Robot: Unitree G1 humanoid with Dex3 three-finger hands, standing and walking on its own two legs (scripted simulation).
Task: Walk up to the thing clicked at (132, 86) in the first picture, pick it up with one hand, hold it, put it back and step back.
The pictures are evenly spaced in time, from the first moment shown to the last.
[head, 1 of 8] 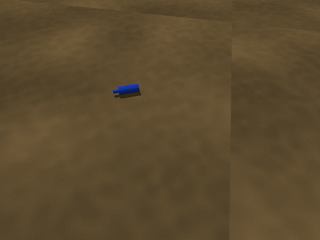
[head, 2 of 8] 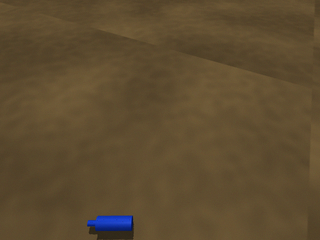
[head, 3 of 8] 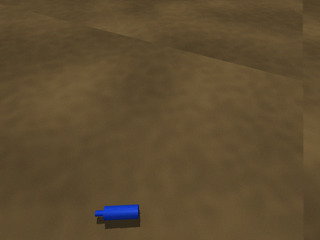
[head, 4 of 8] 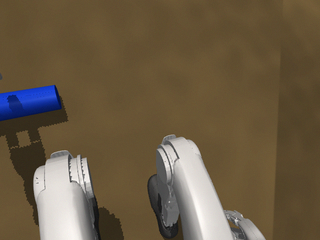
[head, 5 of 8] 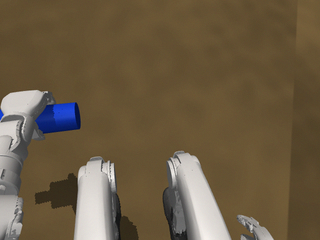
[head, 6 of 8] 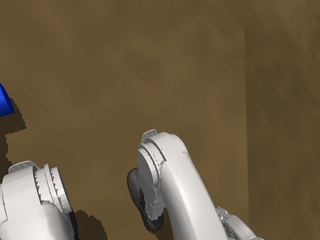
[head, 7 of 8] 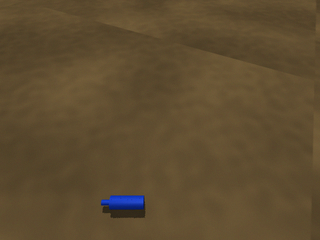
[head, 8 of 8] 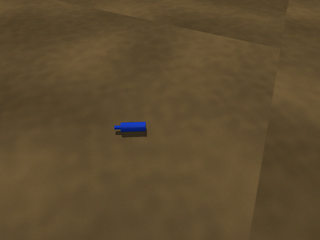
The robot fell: no
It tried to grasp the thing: yes
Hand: left
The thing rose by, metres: 0.66
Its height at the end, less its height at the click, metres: +0.00
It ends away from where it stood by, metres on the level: 0.01
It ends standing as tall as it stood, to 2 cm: yes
